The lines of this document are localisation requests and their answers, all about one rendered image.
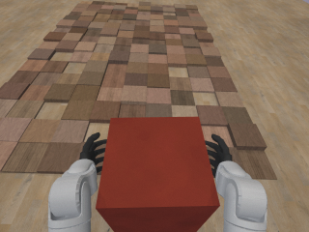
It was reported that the robot left hand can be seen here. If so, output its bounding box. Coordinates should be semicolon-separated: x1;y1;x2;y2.
79;132;107;173

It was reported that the left robot forearm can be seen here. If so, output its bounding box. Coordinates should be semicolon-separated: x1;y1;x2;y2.
47;159;98;232

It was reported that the right robot forearm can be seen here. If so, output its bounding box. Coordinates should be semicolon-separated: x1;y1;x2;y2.
215;160;267;232

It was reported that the robot right hand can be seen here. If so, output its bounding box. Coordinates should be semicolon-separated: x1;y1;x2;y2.
205;134;233;178

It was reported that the carton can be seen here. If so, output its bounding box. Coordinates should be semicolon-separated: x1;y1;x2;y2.
96;116;220;232

